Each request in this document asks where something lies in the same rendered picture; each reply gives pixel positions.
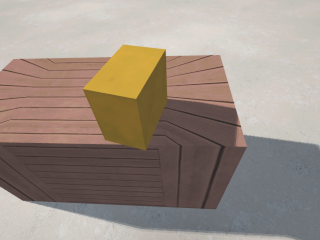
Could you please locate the pedestal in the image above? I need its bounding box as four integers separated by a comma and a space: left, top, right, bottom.
0, 55, 247, 210

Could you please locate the carton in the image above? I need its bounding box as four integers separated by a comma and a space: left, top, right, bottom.
83, 44, 168, 151

